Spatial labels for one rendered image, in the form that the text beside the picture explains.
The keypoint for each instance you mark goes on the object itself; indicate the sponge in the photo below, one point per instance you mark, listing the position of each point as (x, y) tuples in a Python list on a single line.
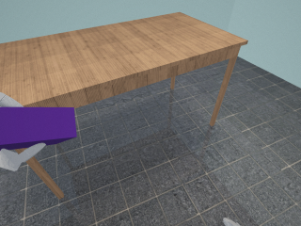
[(25, 126)]

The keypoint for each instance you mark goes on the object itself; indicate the left robot hand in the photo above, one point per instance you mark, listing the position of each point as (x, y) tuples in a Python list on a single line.
[(10, 160)]

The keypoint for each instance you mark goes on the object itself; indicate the table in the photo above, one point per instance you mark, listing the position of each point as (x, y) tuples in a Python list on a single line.
[(84, 66)]

